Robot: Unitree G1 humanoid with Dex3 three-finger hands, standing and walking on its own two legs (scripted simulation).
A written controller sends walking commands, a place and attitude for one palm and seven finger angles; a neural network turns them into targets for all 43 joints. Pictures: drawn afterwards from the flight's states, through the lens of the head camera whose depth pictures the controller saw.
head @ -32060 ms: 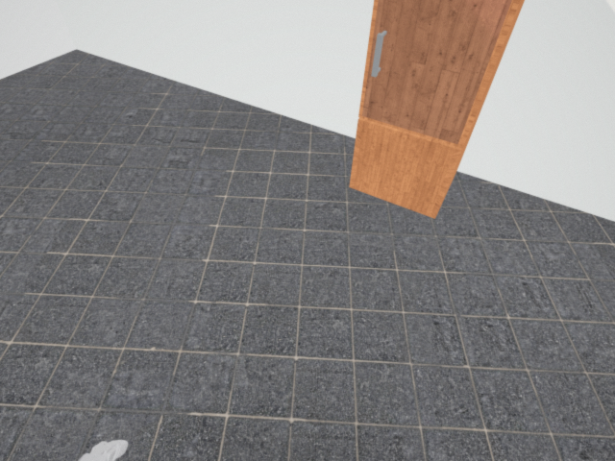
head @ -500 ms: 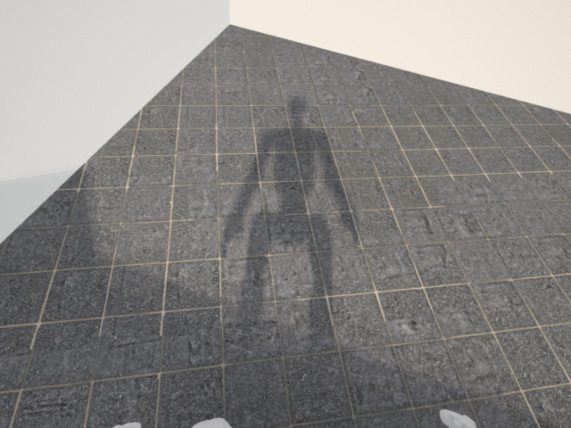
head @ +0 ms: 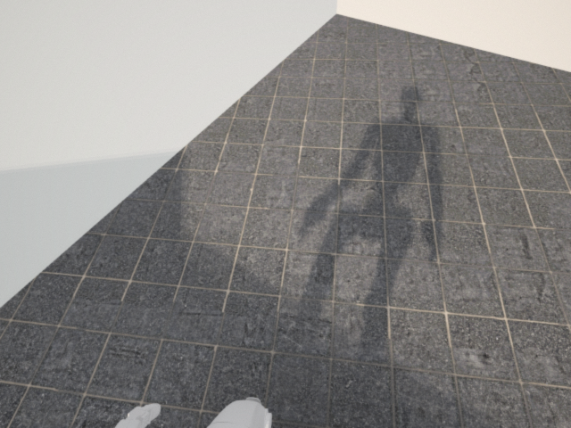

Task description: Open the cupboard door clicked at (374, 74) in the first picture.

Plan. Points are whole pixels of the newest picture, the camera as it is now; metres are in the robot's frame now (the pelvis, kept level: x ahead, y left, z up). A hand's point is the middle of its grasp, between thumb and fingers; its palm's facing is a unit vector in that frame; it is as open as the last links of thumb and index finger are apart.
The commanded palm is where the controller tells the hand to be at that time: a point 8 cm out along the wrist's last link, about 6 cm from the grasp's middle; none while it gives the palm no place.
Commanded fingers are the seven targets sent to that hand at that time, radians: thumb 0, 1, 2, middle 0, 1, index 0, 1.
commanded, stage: turn to face it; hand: left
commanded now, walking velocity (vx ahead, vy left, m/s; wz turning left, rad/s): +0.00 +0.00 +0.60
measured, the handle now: out of the picture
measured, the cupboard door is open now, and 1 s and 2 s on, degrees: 43 43 43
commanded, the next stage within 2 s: none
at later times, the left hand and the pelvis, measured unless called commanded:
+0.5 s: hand out of the picture -0.01 +0.24 -0.18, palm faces +0.34 -0.91 -0.25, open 7.4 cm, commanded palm none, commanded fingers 0.00 0.90 0.90 -0.20 -0.30 -0.20 -0.30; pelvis +0.00 +0.02 +0.00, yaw +18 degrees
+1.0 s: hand out of the picture +0.00 +0.17 -0.14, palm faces +0.54 -0.80 -0.27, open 7.4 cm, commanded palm none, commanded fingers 0.00 0.90 0.90 -0.20 -0.30 -0.20 -0.30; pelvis +0.03 -0.04 +0.01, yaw +36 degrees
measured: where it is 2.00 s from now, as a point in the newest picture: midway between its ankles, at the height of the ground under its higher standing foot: outside the picture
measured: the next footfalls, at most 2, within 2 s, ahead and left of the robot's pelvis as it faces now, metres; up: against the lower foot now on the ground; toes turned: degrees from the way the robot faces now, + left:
left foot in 0.36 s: +0.03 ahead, +0.12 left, +0.00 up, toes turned +21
right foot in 0.82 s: +0.09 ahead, -0.11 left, +0.00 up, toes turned +28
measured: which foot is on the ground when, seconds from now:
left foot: up 0.00-0.34, down 0.36-0.82, up 0.84-1.00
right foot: down 0.00-0.36, up 0.38-0.80, down 0.82-1.00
